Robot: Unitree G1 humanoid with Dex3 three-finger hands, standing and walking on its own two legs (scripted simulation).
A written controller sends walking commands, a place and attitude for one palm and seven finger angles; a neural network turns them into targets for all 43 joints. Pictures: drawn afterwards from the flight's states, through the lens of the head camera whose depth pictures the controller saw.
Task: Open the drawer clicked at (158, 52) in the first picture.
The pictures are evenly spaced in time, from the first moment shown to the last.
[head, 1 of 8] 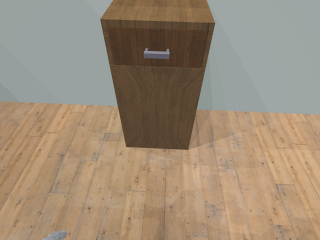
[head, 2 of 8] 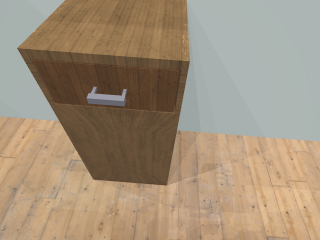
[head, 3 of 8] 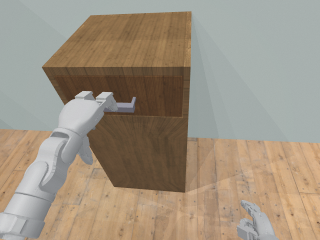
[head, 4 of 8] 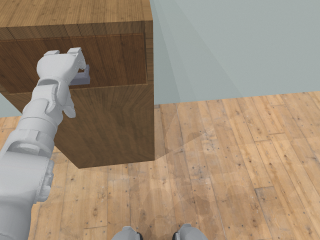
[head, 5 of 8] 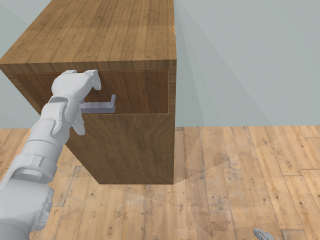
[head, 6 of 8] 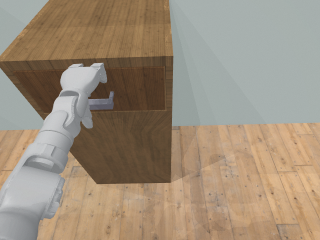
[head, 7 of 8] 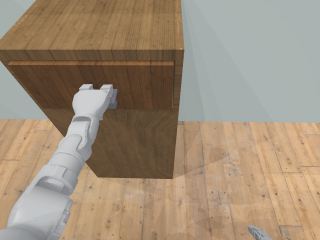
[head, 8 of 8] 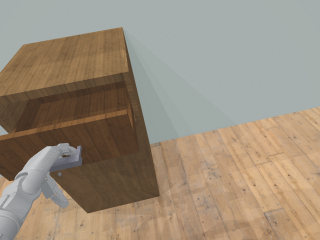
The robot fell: no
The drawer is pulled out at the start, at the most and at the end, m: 0.00 0.17 0.17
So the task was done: yes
